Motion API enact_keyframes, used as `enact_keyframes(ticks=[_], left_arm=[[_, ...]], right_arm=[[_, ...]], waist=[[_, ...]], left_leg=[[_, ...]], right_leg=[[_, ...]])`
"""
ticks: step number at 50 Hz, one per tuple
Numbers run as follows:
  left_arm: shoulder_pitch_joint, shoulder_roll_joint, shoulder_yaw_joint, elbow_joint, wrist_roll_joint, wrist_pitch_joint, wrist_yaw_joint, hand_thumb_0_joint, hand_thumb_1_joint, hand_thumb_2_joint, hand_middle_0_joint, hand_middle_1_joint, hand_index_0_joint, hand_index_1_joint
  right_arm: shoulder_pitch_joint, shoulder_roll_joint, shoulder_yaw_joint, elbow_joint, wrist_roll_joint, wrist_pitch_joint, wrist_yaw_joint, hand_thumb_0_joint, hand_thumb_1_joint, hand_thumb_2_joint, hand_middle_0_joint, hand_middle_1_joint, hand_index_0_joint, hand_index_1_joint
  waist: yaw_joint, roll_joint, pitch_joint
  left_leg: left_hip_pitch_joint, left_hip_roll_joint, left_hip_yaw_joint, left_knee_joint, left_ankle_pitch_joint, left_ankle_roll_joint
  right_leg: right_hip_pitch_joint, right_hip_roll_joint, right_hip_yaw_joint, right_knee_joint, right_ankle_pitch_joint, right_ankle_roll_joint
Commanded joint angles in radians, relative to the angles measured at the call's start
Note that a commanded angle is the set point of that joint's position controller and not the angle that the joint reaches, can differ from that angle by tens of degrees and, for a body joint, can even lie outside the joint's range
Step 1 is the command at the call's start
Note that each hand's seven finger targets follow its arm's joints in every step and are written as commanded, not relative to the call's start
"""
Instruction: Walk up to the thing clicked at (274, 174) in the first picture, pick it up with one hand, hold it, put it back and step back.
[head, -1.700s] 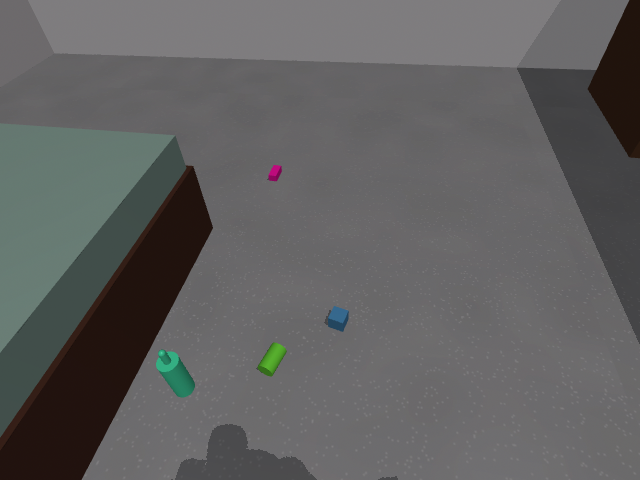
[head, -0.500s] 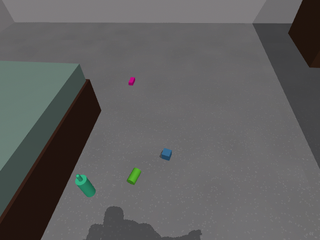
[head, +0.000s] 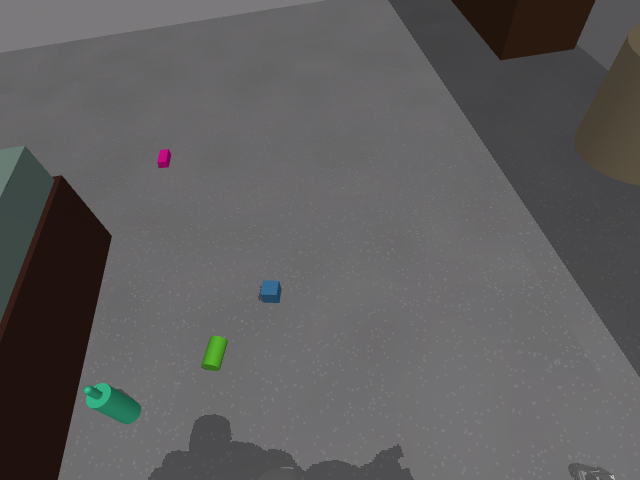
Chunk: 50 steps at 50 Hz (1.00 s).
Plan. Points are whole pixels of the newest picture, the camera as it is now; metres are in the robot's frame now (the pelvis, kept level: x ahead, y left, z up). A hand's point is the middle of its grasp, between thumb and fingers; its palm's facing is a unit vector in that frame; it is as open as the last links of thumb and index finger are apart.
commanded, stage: walk up
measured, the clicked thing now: (164, 158) +1.58 +0.86 -0.74
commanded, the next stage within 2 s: stand in 1.38 s
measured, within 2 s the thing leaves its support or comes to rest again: neither
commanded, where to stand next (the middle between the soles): +0.05 +0.01 m, yaw -15 degrees
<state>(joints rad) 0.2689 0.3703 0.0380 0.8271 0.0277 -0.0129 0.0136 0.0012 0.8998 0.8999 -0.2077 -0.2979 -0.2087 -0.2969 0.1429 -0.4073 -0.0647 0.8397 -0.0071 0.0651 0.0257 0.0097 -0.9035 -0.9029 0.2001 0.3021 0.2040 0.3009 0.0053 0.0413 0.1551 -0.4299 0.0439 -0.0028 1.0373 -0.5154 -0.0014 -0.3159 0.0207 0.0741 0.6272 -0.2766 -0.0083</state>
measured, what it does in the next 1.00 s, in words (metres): steps on the spot, turning right: left foot, then right foot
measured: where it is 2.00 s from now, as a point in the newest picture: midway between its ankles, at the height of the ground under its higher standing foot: outside the picture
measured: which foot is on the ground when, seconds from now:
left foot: up 0.00-0.12, down 0.14-1.00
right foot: down 0.00-0.16, up 0.18-0.46, down 0.48-1.00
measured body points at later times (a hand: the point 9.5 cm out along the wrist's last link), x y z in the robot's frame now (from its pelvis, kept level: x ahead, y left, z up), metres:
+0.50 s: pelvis -0.02 +0.02 -0.01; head +0.02 +0.02 +0.44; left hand +0.13 +0.33 -0.12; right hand -0.01 -0.32 -0.11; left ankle +0.02 +0.16 -0.73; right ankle -0.03 -0.10 -0.73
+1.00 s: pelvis -0.01 +0.03 +0.00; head -0.02 +0.03 +0.45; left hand +0.15 +0.30 -0.12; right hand -0.02 -0.29 -0.12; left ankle +0.04 +0.16 -0.73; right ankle -0.03 -0.10 -0.73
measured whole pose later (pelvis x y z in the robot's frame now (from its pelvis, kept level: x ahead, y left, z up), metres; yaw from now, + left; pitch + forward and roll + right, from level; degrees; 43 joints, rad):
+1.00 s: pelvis -0.01 +0.03 +0.00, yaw -16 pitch -4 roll +0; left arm 0.19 0.37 0.01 0.97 0.00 -0.01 -0.01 0.00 0.90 0.90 -0.21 -0.30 -0.21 -0.30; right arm 0.19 -0.36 0.00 0.96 -0.01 -0.01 0.02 0.01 -0.90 -0.90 0.20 0.30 0.21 0.30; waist -0.01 -0.01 0.05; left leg -0.22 0.06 0.04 0.58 -0.30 -0.03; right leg -0.24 0.03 0.08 0.60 -0.30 0.00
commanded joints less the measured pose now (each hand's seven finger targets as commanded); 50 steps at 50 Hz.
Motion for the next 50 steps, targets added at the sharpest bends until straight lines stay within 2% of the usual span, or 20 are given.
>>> enact_keyframes(ticks=[1, 6, 8, 10, 14, 18, 21, 23, 24, 25, 26, 27, 30, 34, 37, 39, 40, 41, 45, 50], left_arm=[[0.064, 0.290, 0.089, -0.090, 0.007, -0.019, 0.025, 0.000, 0.900, 0.900, -0.200, -0.300, -0.200, -0.300], [-0.058, 0.265, 0.074, -0.149, -0.017, 0.010, 0.016, 0.000, 0.900, 0.900, -0.200, -0.300, -0.200, -0.300], [-0.044, 0.161, 0.044, -0.166, -0.027, 0.014, 0.019, 0.000, 0.900, 0.900, -0.200, -0.300, -0.200, -0.300], [-0.006, 0.268, 0.068, -0.122, -0.009, 0.017, 0.033, 0.000, 0.900, 0.900, -0.200, -0.300, -0.200, -0.300], [0.029, 0.254, 0.085, -0.068, -0.021, 0.015, -0.006, 0.000, 0.900, 0.900, -0.200, -0.300, -0.200, -0.300], [-0.034, 0.211, 0.069, -0.094, -0.014, -0.004, -0.026, 0.000, 0.900, 0.900, -0.200, -0.300, -0.200, -0.300], [0.002, 0.210, 0.069, -0.064, -0.005, -0.017, -0.018, 0.000, 0.900, 0.900, -0.200, -0.300, -0.200, -0.300], [0.068, 0.195, 0.071, -0.022, 0.000, -0.022, -0.011, 0.000, 0.900, 0.900, -0.200, -0.300, -0.200, -0.300], [0.096, 0.224, 0.083, -0.009, 0.001, -0.029, -0.003, 0.000, 0.900, 0.900, -0.200, -0.300, -0.200, -0.300], [0.097, 0.285, 0.095, -0.018, 0.011, -0.038, 0.002, 0.000, 0.900, 0.900, -0.200, -0.300, -0.200, -0.300], [0.033, 0.329, 0.095, -0.047, 0.014, -0.044, 0.006, 0.000, 0.900, 0.900, -0.200, -0.300, -0.200, -0.300], [-0.004, 0.372, 0.097, -0.055, 0.013, -0.040, 0.003, 0.000, 0.900, 0.900, -0.200, -0.300, -0.200, -0.300], [-0.041, 0.265, 0.068, -0.055, -0.005, -0.041, 0.004, 0.000, 0.900, 0.900, -0.200, -0.300, -0.200, -0.300], [-0.026, 0.266, 0.060, -0.045, -0.005, -0.039, 0.001, 0.000, 0.900, 0.900, -0.200, -0.300, -0.200, -0.300], [-0.100, 0.236, 0.049, -0.053, -0.024, -0.022, -0.002, 0.000, 0.900, 0.900, -0.200, -0.300, -0.200, -0.300], [-0.104, 0.159, 0.024, -0.056, -0.043, -0.016, -0.004, 0.000, 0.900, 0.900, -0.200, -0.300, -0.200, -0.300], [-0.067, 0.185, 0.032, -0.017, -0.042, -0.007, 0.003, 0.000, 0.900, 0.900, -0.200, -0.300, -0.200, -0.300], [-0.025, 0.210, 0.037, 0.017, -0.031, -0.008, 0.004, 0.000, 0.900, 0.900, -0.200, -0.300, -0.200, -0.300], [-0.077, 0.217, 0.039, 0.059, -0.024, -0.027, -0.013, 0.000, 0.900, 0.900, -0.200, -0.300, -0.200, -0.300], [-0.148, 0.219, 0.027, 0.096, -0.021, -0.025, -0.018, 0.000, 0.900, 0.900, -0.200, -0.300, -0.200, -0.300]], right_arm=[[-0.002, -0.164, -0.052, -0.093, -0.011, -0.035, -0.017, 0.000, -0.900, -0.900, 0.200, 0.300, 0.200, 0.300], [0.160, -0.165, -0.069, -0.034, -0.013, -0.066, -0.031, 0.000, -0.900, -0.900, 0.200, 0.300, 0.200, 0.300], [0.132, -0.287, -0.095, -0.061, -0.036, -0.081, -0.038, 0.000, -0.900, -0.900, 0.200, 0.300, 0.200, 0.300], [0.053, -0.348, -0.107, -0.087, -0.015, -0.087, -0.030, 0.000, -0.900, -0.900, 0.200, 0.300, 0.200, 0.300], [0.016, -0.251, -0.071, -0.100, -0.023, -0.104, -0.035, 0.000, -0.900, -0.900, 0.200, 0.300, 0.200, 0.300], [0.131, -0.269, -0.073, -0.085, -0.031, -0.107, -0.026, 0.000, -0.900, -0.900, 0.200, 0.300, 0.200, 0.300], [0.118, -0.270, -0.068, -0.105, -0.026, -0.094, -0.021, 0.000, -0.900, -0.900, 0.200, 0.300, 0.200, 0.300], [0.082, -0.255, -0.056, -0.120, -0.014, -0.081, -0.019, 0.000, -0.900, -0.900, 0.200, 0.300, 0.200, 0.300], [0.085, -0.203, -0.037, -0.124, -0.007, -0.077, -0.019, 0.000, -0.900, -0.900, 0.200, 0.300, 0.200, 0.300], [0.085, -0.143, -0.018, -0.142, 0.001, -0.077, -0.019, 0.000, -0.900, -0.900, 0.200, 0.300, 0.200, 0.300], [0.044, -0.116, -0.008, -0.155, 0.001, -0.069, -0.023, 0.000, -0.900, -0.900, 0.200, 0.300, 0.200, 0.300], [0.035, -0.198, -0.035, -0.128, -0.007, -0.064, -0.037, 0.000, -0.900, -0.900, 0.200, 0.300, 0.200, 0.300], [0.080, -0.193, -0.030, -0.071, 0.006, -0.084, -0.030, 0.000, -0.900, -0.900, 0.200, 0.300, 0.200, 0.300], [0.099, -0.171, -0.017, -0.037, 0.003, -0.094, -0.032, 0.000, -0.900, -0.900, 0.200, 0.300, 0.200, 0.300], [0.157, -0.164, -0.024, 0.014, -0.003, -0.112, -0.038, 0.000, -0.900, -0.900, 0.200, 0.300, 0.200, 0.300], [0.137, -0.242, -0.037, 0.012, -0.020, -0.126, -0.046, 0.000, -0.900, -0.900, 0.200, 0.300, 0.200, 0.300], [0.063, -0.274, -0.037, -0.002, -0.012, -0.127, -0.041, 0.000, -0.900, -0.900, 0.200, 0.300, 0.200, 0.300], [-0.013, -0.272, -0.035, -0.007, -0.009, -0.125, -0.034, 0.000, -0.900, -0.900, 0.200, 0.300, 0.200, 0.300], [-0.030, -0.184, 0.002, 0.017, -0.004, -0.116, -0.028, 0.000, -0.900, -0.900, 0.200, 0.300, 0.200, 0.300], [-0.035, -0.181, 0.005, 0.066, -0.001, -0.109, -0.022, 0.000, -0.900, -0.900, 0.200, 0.300, 0.200, 0.300]], waist=[[0.033, -0.191, -0.187], [-0.059, -0.186, -0.205], [-0.053, 0.129, -0.166], [-0.037, 0.159, -0.129], [0.004, 0.103, -0.058], [-0.056, 0.166, -0.127], [-0.036, 0.163, -0.174], [0.009, 0.131, -0.175], [0.027, 0.055, -0.185], [0.026, -0.141, -0.191], [0.017, -0.211, -0.137], [0.025, -0.201, -0.104], [-0.013, -0.170, -0.101], [-0.002, -0.236, -0.156], [-0.051, -0.189, -0.196], [-0.042, 0.006, -0.209], [-0.010, 0.067, -0.186], [0.023, 0.079, -0.162], [0.011, 0.061, -0.102], [-0.007, -0.023, -0.068]], left_leg=[[-0.014, -0.006, -0.015, -0.135, 0.015, -0.001], [0.294, -0.060, 0.032, -0.506, 0.265, 0.023], [0.343, 0.246, -0.415, -0.691, 0.264, 0.119], [0.126, 0.450, -0.589, -0.741, 0.195, 0.316], [0.146, 0.212, -0.205, -0.654, 0.291, 0.185], [0.337, 0.210, -0.173, -0.605, 0.364, 0.204], [0.282, 0.233, -0.124, -0.510, 0.527, 0.206], [0.182, 0.193, -0.053, -0.413, 0.544, 0.157], [0.119, 0.162, -0.023, -0.326, 0.469, 0.114], [-0.020, 0.086, 0.020, -0.173, 0.278, 0.058], [-0.143, 0.006, 0.037, -0.135, -0.049, 0.013], [-0.033, 0.039, -0.034, -0.048, -0.117, 0.010], [-0.041, 0.043, -0.036, -0.163, -0.030, 0.019], [0.091, -0.001, 0.017, -0.314, 0.060, 0.011], [0.300, -0.018, 0.031, -0.553, 0.320, 0.020], [0.349, 0.208, -0.282, -0.681, 0.392, 0.112], [0.235, 0.315, -0.366, -0.704, 0.256, 0.203], [0.147, 0.322, -0.340, -0.678, 0.210, 0.226], [0.088, 0.086, -0.069, -0.606, 0.195, 0.047], [0.184, 0.080, -0.064, -0.635, 0.079, 0.049]], right_leg=[[0.136, -0.199, 0.254, -0.127, 0.385, -0.210], [-0.075, -0.135, 0.195, 0.053, 0.372, -0.136], [-0.295, 0.098, 0.080, 0.320, -0.078, -0.026], [-0.199, 0.034, 0.096, 0.541, -0.343, -0.010], [-0.213, 0.021, 0.055, 0.485, -0.178, -0.022], [-0.200, 0.006, -0.022, 0.220, -0.233, 0.002], [-0.034, 0.018, -0.094, 0.049, -0.218, -0.008], [0.125, 0.047, -0.139, -0.137, -0.018, -0.028], [0.212, 0.022, -0.068, -0.197, 0.037, -0.044], [0.266, -0.129, 0.218, -0.236, 0.089, -0.094], [0.195, -0.315, 0.494, -0.296, -0.002, -0.207], [0.034, -0.374, 0.538, -0.277, -0.015, -0.292], [0.130, -0.223, 0.289, -0.202, 0.201, -0.203], [0.101, -0.173, 0.216, -0.155, 0.388, -0.178], [0.002, -0.135, 0.142, -0.046, 0.344, -0.121], [-0.107, -0.001, 0.072, 0.100, 0.098, -0.025], [-0.043, 0.014, 0.013, 0.121, -0.174, -0.021], [0.048, -0.033, 0.005, 0.103, -0.213, -0.023], [0.113, -0.066, 0.114, -0.135, 0.107, -0.065], [-0.003, -0.080, 0.148, -0.233, -0.078, -0.063]])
